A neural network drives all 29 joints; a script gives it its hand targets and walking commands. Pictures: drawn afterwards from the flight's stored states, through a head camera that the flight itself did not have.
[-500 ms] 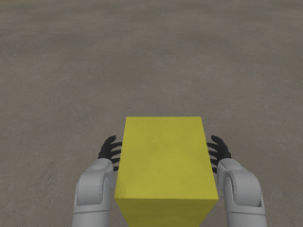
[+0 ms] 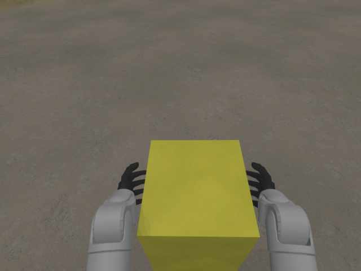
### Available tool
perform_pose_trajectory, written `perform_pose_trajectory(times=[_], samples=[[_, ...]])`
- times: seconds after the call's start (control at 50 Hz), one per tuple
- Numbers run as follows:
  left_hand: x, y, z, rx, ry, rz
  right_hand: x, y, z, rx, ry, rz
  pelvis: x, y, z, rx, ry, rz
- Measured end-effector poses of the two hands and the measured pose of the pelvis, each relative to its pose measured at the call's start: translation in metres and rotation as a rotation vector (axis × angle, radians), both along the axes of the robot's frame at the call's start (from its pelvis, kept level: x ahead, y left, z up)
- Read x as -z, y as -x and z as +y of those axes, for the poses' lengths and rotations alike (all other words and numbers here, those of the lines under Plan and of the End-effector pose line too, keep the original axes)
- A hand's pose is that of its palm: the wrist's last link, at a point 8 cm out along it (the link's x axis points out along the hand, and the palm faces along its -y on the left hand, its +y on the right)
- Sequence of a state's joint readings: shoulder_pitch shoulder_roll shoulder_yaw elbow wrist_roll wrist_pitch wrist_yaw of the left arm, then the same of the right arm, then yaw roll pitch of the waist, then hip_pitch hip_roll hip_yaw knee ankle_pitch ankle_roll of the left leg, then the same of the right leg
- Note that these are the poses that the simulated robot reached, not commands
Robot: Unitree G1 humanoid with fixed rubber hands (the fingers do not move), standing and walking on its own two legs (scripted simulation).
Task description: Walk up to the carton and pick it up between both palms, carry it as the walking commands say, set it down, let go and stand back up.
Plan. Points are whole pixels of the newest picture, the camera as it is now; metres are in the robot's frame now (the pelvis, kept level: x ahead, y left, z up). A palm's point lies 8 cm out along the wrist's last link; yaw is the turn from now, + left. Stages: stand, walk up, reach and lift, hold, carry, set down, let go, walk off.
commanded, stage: carry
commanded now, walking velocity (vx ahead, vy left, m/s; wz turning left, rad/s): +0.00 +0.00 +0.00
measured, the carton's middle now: (194, 208) +0.30 +0.00 +0.00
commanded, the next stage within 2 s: hold in 0.90 s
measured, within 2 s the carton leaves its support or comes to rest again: neither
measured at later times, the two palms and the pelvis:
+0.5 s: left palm (122, 197) +0.28 +0.15 +0.08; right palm (262, 198) +0.27 -0.14 +0.07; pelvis +0.00 +0.01 +0.00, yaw +0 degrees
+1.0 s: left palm (120, 205) +0.28 +0.16 +0.04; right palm (254, 208) +0.27 -0.13 +0.04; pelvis -0.01 +0.02 +0.00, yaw +2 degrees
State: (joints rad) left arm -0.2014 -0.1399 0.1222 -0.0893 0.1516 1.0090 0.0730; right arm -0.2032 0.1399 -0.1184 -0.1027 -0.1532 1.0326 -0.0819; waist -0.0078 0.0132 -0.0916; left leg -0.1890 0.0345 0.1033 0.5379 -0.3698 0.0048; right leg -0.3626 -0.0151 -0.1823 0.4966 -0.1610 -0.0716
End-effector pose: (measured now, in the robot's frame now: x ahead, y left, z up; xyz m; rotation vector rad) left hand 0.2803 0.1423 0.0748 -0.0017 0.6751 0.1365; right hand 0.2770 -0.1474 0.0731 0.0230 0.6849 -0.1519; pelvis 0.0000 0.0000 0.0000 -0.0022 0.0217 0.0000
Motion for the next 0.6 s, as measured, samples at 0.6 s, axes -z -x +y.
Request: perform_pose_trajectory(times=[0.6], samples=[[-0.001, 0.002, 0.011, 0.004, 0.003, 0.0, -0.002, 0.004, 0.011, 0.009, -0.003, -0.001, 0.001, 0.003, 0.012, 0.004, 0.002, 0.005]])
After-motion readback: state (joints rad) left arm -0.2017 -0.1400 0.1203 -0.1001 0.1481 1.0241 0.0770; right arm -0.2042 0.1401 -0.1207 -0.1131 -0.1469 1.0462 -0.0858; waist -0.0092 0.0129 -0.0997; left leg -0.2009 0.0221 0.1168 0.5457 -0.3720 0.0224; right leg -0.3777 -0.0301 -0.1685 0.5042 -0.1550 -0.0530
